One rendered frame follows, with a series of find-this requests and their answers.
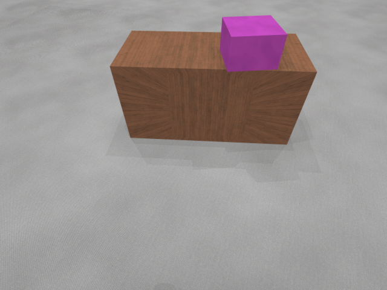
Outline carton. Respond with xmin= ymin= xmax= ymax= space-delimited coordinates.
xmin=220 ymin=15 xmax=287 ymax=72

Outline pedestal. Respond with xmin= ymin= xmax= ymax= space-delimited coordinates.
xmin=110 ymin=31 xmax=317 ymax=144

